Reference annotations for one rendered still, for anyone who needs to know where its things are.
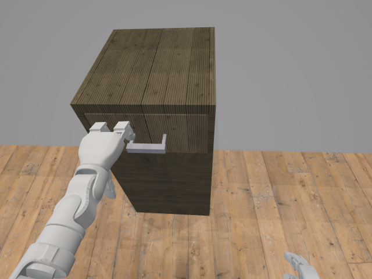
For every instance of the cabinet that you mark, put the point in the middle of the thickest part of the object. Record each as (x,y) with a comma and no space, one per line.
(157,71)

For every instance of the drawer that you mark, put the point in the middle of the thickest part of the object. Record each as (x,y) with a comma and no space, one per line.
(185,132)

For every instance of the robot left hand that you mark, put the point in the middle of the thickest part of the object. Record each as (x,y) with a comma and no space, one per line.
(102,148)

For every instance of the robot left forearm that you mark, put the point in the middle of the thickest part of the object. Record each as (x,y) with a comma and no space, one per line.
(52,255)

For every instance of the robot right hand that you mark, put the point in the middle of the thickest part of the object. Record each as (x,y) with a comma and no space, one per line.
(300,264)

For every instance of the handle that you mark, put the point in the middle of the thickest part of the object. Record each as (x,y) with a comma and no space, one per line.
(147,148)

